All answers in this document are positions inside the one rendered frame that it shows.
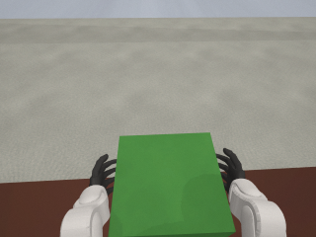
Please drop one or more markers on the carton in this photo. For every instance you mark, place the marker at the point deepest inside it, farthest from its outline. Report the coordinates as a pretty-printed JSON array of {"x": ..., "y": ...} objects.
[{"x": 169, "y": 185}]

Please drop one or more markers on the robot right hand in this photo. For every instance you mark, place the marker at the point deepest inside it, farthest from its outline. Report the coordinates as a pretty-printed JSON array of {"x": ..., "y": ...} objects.
[{"x": 234, "y": 169}]

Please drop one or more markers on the robot left hand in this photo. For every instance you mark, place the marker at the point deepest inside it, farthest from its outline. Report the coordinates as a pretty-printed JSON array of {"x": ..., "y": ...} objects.
[{"x": 99, "y": 174}]

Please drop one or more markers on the robot left forearm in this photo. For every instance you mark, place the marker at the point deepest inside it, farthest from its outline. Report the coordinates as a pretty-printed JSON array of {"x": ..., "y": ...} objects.
[{"x": 89, "y": 214}]

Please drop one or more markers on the robot right forearm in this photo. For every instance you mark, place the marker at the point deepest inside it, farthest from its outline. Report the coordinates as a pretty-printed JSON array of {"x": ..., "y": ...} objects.
[{"x": 258, "y": 216}]

